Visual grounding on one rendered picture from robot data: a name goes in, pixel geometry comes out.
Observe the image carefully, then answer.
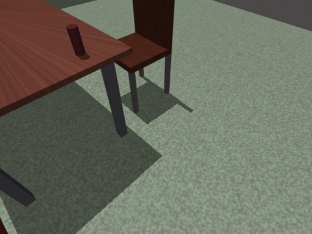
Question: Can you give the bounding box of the can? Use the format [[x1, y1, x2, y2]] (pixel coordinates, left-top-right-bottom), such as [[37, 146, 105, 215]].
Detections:
[[66, 24, 85, 56]]

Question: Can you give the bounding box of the chair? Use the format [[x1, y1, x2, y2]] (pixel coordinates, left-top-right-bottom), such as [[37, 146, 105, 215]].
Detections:
[[115, 0, 175, 113]]

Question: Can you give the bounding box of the table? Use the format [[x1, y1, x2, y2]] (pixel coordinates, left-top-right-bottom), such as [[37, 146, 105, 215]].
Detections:
[[0, 0, 133, 207]]

